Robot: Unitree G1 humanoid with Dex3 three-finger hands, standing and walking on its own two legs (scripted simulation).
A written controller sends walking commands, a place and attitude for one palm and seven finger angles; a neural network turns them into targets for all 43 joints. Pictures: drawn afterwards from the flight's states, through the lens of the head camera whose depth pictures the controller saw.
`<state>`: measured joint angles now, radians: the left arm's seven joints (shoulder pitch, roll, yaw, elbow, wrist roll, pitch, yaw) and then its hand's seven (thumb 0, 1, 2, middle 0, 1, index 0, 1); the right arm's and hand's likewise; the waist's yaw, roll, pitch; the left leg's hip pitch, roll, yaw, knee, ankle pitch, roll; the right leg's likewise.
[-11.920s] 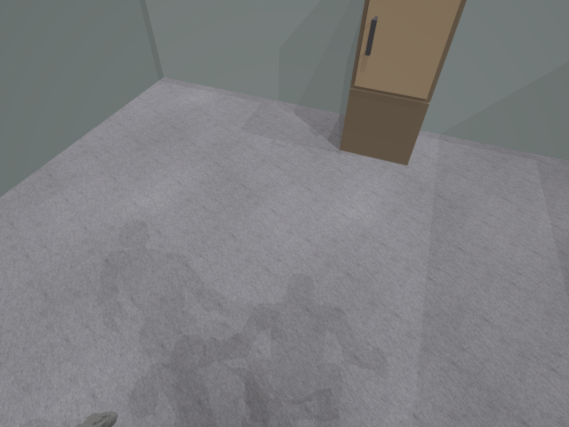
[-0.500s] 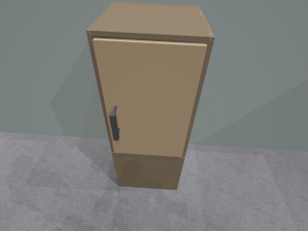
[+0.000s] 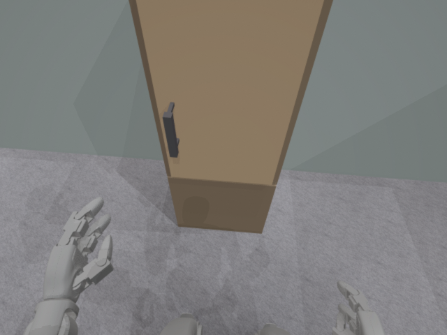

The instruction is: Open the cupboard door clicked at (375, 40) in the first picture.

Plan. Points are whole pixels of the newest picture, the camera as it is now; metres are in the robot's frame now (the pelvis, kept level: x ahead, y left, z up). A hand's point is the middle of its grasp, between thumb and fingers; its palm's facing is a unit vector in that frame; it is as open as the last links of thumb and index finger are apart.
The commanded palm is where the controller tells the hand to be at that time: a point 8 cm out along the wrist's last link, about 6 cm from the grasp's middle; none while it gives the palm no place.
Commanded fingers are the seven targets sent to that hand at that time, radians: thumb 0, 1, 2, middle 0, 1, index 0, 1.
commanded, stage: raise the hand with hooked fingers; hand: left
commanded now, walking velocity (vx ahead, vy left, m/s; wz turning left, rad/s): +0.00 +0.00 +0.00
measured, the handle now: (172, 130) +0.62 +0.17 -0.04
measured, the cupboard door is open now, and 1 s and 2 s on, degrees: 0 0 0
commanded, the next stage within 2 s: move the hooked fingers beside the handle in 1.82 s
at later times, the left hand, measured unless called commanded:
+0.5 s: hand (113, 262) +0.25 +0.22 -0.03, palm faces -0.08 -1.00 -0.02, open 10.7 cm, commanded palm +0.23 +0.28 -0.02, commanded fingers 0.00 -0.03 0.50 -0.27 -0.90 -0.27 -0.90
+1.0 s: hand (97, 238) +0.29 +0.26 -0.02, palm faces -0.01 -1.00 -0.06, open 13.5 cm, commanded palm +0.28 +0.30 -0.02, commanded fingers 0.00 -0.50 0.30 -0.30 -1.20 -0.30 -1.20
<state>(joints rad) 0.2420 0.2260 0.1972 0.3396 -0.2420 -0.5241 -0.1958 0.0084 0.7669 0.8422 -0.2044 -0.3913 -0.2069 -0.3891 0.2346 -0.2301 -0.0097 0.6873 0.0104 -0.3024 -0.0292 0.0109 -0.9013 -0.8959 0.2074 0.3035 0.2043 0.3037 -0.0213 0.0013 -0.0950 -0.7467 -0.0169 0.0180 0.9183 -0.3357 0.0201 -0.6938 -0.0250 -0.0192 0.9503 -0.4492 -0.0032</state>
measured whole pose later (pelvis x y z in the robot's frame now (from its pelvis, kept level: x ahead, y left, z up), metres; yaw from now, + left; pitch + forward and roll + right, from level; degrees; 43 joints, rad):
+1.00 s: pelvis +0.04 +0.00 -0.06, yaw -1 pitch +20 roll -5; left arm 0.20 0.37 0.39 0.18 -0.38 -0.38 -0.47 0.00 -0.38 0.35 -0.29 -1.13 -0.29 -1.13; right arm 0.22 -0.25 0.01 0.53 0.03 -0.21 -0.05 0.01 -0.90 -0.90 0.21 0.30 0.20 0.30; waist 0.00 0.02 -0.19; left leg -1.12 0.02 -0.05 1.32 -0.54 0.02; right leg -1.02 0.03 -0.07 1.25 -0.58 0.00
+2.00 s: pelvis +0.04 +0.00 -0.06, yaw -2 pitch +21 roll -4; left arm 0.01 0.42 0.44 0.39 -0.38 -0.36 -0.55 -0.01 -0.50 0.30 -0.30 -1.20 -0.30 -1.20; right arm 0.24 -0.28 0.03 0.51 0.04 -0.16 -0.06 0.01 -0.90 -0.90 0.21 0.30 0.21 0.30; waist -0.01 0.02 -0.18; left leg -1.14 0.02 -0.04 1.31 -0.54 0.03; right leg -1.03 0.03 -0.06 1.24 -0.58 0.00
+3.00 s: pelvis +0.04 +0.00 -0.08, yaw -3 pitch +25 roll -4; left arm -0.62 0.54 0.46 0.97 -0.19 -0.42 -0.47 -0.01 -0.50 0.30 -0.30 -1.20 -0.30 -1.20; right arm 0.30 -0.29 0.03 0.61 0.02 -0.02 -0.04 0.01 -0.90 -0.90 0.21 0.30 0.21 0.30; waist -0.09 0.01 -0.17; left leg -1.26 0.04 -0.03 1.36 -0.55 0.03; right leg -1.17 0.04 -0.05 1.30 -0.58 0.00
